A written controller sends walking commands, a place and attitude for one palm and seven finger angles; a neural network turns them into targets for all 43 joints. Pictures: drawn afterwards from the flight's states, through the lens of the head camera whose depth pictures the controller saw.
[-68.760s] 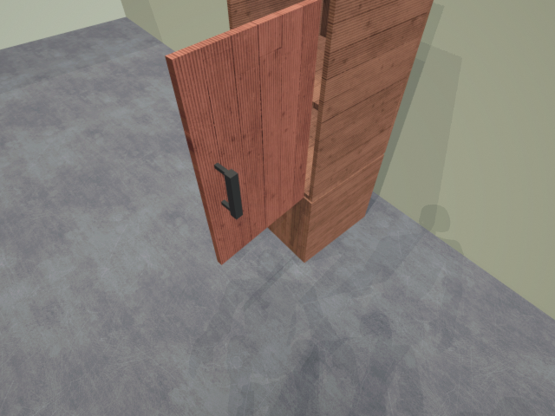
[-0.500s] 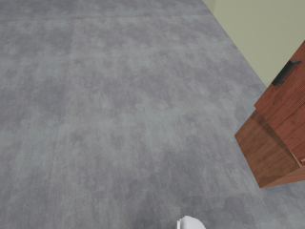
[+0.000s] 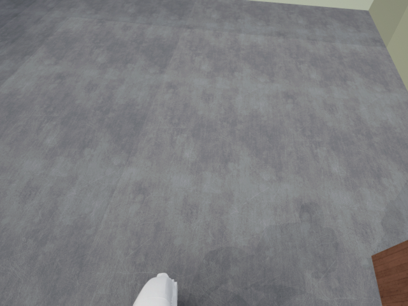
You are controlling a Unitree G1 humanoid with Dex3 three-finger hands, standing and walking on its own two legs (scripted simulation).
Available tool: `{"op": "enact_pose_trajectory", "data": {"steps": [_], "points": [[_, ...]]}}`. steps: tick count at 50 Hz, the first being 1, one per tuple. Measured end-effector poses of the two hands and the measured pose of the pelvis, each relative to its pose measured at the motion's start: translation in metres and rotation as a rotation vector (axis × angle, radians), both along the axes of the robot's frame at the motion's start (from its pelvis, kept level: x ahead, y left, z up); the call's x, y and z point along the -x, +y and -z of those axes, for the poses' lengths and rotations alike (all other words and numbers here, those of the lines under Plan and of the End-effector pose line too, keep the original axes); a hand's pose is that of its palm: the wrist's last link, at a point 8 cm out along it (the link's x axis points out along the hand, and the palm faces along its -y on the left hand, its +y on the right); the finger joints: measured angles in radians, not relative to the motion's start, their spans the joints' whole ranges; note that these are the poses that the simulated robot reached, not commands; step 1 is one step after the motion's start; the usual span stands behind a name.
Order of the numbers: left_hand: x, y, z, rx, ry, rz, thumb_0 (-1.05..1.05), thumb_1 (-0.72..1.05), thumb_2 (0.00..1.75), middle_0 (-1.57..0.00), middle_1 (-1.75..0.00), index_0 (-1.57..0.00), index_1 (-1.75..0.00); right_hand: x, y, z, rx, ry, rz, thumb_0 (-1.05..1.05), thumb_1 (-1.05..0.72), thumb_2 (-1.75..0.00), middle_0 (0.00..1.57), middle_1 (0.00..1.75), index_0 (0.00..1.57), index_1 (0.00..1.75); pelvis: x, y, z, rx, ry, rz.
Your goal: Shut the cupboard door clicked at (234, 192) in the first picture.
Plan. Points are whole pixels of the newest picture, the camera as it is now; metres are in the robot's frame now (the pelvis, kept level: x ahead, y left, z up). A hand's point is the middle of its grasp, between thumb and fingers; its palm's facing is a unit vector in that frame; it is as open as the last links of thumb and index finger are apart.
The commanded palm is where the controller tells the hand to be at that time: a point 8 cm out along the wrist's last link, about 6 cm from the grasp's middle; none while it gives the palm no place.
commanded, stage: walk to a spot facing it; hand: left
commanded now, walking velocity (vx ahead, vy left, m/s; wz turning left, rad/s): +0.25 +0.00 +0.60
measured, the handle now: out of the picture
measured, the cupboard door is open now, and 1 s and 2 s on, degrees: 8 8 8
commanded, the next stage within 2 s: turn to face it in 0.12 s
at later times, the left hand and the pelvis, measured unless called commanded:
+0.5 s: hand (112, 253) +0.24 +0.24 -0.17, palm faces +0.14 -0.97 -0.20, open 7.3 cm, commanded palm none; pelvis +0.18 +0.04 +0.00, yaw +5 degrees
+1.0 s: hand (125, 220) +0.33 +0.23 -0.17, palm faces -0.11 -0.97 -0.22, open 7.3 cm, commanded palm none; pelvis +0.26 +0.04 +0.00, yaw -11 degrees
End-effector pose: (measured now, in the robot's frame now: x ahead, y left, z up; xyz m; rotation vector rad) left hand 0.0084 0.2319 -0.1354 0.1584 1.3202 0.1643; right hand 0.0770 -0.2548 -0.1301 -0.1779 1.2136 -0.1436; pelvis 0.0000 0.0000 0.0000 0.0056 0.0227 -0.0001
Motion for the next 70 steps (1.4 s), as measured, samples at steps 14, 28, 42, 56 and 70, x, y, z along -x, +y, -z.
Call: {"op": "enact_pose_trajectory", "data": {"steps": [14,28,42,56,70], "points": [[-0.066,0.064,0.031,-0.006,0.075,-0.186,0.02,0.91,0.9,-0.2,-0.3,-0.2,-0.3,-0.198,0.074,0.001,0.054,-0.152,-0.251,0.0,-0.91,-0.9,0.2,0.3,0.2,0.3,-0.113,0.045,0.022,0.023,-0.028,-0.138],[-0.243,0.041,0.005,0.007,-0.108,-0.042,0.01,0.91,0.9,-0.2,-0.3,-0.2,-0.3,-0.183,0.06,0.013,0.008,0.024,-0.044,0.01,-0.92,-0.9,0.2,0.3,0.2,0.3,-0.199,0.034,0.007,0.003,-0.046,-0.04],[-0.285,0.015,0.001,-0.019,0.005,0.071,0.01,0.91,0.9,-0.2,-0.3,-0.2,-0.3,-0.211,0.02,0.014,0.013,0.053,0.112,0.01,-0.91,-0.9,0.2,0.3,0.2,0.3,-0.24,0.017,0.003,-0.01,0.002,0.107],[-0.371,0.077,0.021,-0.008,-0.037,0.223,0.01,0.91,0.9,-0.2,-0.3,-0.2,-0.3,-0.245,0.057,-0.012,0.102,-0.126,0.204,0.01,-0.91,-0.9,0.2,0.3,0.2,0.3,-0.268,0.067,0.012,0.021,-0.005,0.284],[-0.478,0.031,-0.005,-0.002,-0.138,0.514,0.01,0.92,0.9,-0.2,-0.3,-0.2,-0.3,-0.135,0.065,-0.006,0.082,0.036,0.47,0.01,-0.9,-0.9,0.21,0.3,0.2,0.3,-0.277,0.064,0.004,0.054,-0.004,0.477]]}}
